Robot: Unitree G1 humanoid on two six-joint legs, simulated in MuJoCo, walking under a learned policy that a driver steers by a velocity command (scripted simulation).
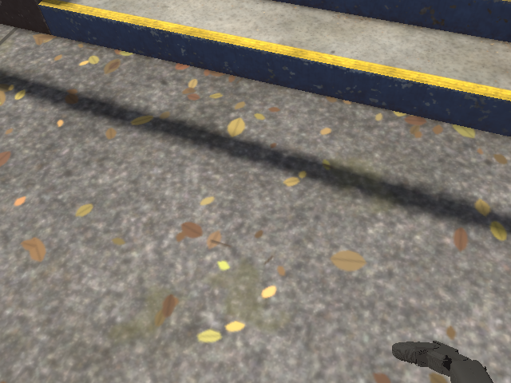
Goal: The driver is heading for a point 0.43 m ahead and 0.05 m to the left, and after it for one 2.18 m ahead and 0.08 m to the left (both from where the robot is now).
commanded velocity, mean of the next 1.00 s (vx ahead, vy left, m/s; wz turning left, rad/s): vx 0.50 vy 0.00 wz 0.00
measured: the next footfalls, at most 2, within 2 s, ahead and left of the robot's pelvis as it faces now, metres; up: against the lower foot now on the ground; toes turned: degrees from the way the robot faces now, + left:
right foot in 0.18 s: +0.19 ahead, -0.11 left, +0.05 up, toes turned -4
left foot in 0.52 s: +0.47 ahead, +0.09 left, +0.00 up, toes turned +2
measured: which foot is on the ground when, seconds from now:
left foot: down 0.00-0.22, up 0.24-0.50, down 0.52-1.00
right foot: down 0.00-0.02, up 0.04-0.16, down 0.18-0.48, up 0.50-0.98, down 1.00-1.00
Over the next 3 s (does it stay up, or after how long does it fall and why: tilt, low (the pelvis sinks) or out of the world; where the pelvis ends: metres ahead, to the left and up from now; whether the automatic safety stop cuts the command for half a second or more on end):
stays up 1.63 -0.04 0.14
